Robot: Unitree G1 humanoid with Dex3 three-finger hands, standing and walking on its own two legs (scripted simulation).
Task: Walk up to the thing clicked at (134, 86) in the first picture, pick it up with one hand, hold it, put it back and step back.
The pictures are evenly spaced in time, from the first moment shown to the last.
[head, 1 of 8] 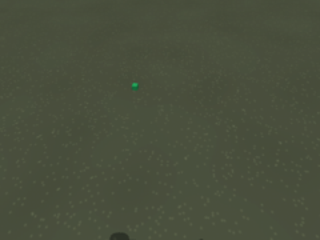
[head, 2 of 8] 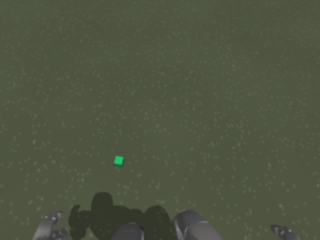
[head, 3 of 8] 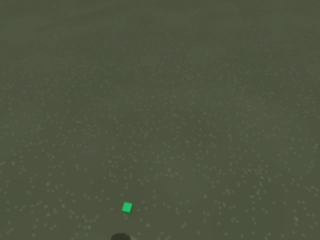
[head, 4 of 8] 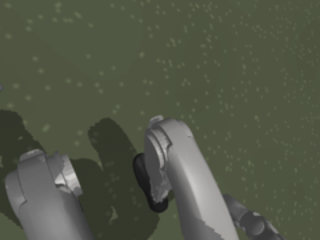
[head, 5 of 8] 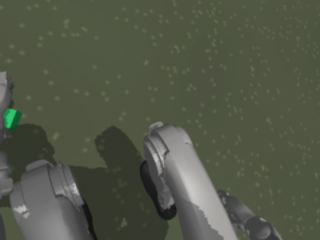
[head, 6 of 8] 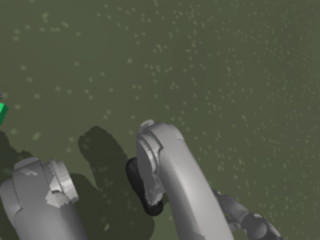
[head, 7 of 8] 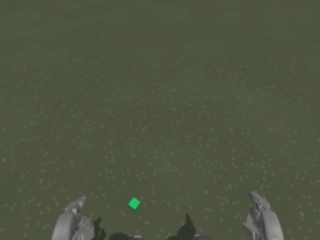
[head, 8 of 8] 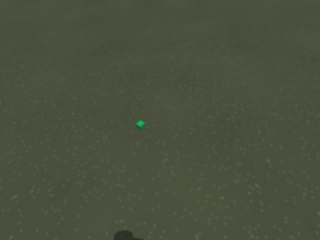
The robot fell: no
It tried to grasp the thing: yes
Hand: left
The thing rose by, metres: 0.00
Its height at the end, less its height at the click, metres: +0.00
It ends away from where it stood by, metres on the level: 0.05
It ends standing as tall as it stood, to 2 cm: yes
